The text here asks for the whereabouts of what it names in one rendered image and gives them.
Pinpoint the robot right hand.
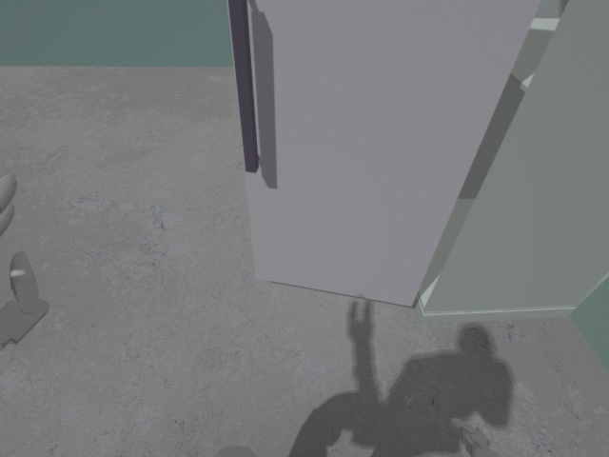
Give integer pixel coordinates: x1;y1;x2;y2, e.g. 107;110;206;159
451;418;501;457

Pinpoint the handle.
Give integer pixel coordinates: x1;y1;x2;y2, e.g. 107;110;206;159
228;0;259;173

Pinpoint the fridge door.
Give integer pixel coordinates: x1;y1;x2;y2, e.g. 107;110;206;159
226;0;541;307

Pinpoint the robot left hand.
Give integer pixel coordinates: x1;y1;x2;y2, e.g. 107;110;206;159
0;174;49;351

